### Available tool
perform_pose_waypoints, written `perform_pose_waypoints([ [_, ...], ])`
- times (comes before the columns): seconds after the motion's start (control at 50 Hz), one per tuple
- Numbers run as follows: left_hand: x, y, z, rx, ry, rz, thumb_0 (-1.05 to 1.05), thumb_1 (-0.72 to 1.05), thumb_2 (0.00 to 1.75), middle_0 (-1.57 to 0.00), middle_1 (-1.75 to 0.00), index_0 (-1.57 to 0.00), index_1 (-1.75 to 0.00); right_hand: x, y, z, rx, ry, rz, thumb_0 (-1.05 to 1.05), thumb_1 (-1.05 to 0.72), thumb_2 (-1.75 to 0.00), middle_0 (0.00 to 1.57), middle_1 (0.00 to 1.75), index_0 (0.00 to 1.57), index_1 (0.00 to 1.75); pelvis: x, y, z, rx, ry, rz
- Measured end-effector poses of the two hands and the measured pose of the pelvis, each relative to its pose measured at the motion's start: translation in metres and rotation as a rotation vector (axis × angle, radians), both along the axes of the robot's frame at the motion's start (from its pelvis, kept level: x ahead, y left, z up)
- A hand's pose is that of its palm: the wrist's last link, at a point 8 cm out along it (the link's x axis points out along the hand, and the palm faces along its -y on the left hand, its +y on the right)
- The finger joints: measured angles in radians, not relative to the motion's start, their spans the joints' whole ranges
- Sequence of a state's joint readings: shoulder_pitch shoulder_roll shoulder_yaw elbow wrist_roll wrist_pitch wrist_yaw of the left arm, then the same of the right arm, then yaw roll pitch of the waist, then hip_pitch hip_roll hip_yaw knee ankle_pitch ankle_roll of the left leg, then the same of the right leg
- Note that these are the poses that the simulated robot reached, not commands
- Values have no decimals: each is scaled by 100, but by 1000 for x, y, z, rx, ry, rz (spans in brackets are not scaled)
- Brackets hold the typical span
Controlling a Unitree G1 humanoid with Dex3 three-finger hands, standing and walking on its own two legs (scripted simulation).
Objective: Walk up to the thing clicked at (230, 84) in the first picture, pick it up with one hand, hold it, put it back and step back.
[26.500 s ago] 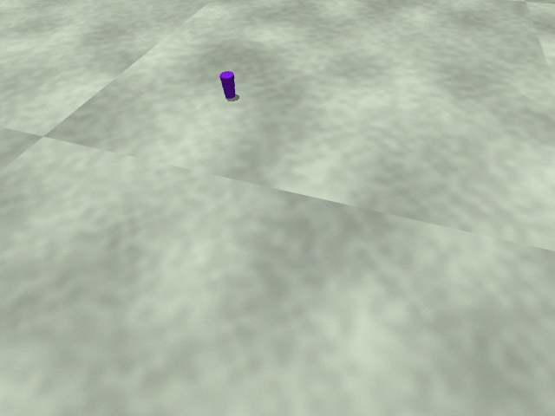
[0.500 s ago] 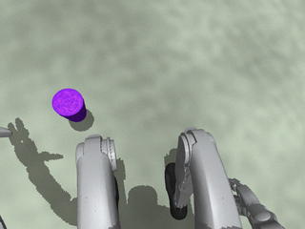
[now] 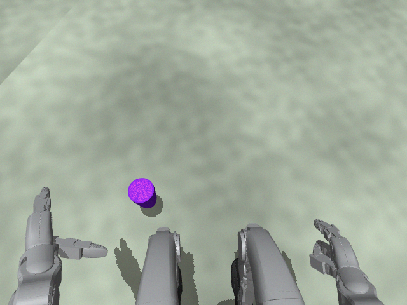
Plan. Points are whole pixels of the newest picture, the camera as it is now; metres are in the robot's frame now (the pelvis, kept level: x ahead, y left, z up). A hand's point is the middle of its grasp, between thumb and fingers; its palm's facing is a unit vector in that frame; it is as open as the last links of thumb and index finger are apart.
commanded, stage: home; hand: left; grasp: from the side
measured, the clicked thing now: (144, 195) +0.44 +0.23 -0.50
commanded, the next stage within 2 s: none
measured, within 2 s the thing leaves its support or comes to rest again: neither
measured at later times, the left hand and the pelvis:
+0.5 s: hand (74, 241) +0.23 +0.20 +0.08, palm faces +0.14 -0.94 -0.31, open 17.6 cm; pelvis +0.06 +0.01 +0.13, yaw +1 degrees
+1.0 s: hand (77, 251) +0.22 +0.19 +0.08, palm faces +0.15 -0.95 -0.29, open 17.6 cm; pelvis +0.05 +0.00 +0.14, yaw +2 degrees
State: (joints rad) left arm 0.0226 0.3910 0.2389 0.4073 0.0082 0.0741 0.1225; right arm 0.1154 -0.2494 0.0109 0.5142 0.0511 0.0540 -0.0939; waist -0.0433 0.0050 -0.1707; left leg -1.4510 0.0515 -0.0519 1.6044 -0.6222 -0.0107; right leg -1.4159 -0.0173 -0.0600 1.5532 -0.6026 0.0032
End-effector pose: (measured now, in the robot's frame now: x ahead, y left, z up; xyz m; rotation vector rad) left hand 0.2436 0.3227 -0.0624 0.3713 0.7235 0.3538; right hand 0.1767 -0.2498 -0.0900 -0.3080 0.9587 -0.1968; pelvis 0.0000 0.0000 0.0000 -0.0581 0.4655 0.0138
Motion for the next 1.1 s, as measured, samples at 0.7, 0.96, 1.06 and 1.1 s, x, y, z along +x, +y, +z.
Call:
perform_pose_waypoints([
  [0.7,-52,-78,173,-163,5,-29,-1,-57,3,-6,-5,-6,-5,49,33,172,18,-314,20,1,-89,-90,21,31,21,30,57,9,140,24,-318,31],
  [0.96,-50,-83,175,-169,4,-38,-1,-56,4,-6,-5,-6,-5,33,25,169,15,-284,8,1,-90,-90,20,31,21,30,54,5,143,27,-337,30],
  [1.06,-52,-85,175,-169,4,-42,-1,-56,4,-6,-5,-6,-5,26,23,168,21,-275,0,1,-90,-90,20,31,21,30,52,4,144,29,-343,28],
  [1.1,-54,-85,175,-167,5,-43,-1,-56,4,-6,-5,-6,-5,24,23,167,23,-274,-1,1,-90,-90,20,31,21,30,50,4,144,30,-345,27],
])
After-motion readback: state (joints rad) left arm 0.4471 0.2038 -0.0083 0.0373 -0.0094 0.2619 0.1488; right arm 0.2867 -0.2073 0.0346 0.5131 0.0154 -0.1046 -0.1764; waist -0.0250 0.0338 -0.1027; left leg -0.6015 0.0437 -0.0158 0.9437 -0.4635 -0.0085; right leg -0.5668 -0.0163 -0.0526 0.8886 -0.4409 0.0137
